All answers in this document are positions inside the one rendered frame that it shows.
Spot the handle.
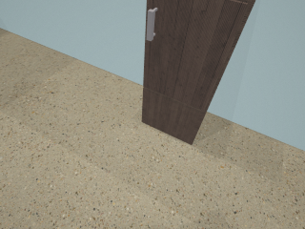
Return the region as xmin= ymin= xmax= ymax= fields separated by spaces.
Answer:
xmin=146 ymin=8 xmax=158 ymax=41

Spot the cupboard door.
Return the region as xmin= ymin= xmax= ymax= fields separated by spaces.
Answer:
xmin=145 ymin=0 xmax=248 ymax=111

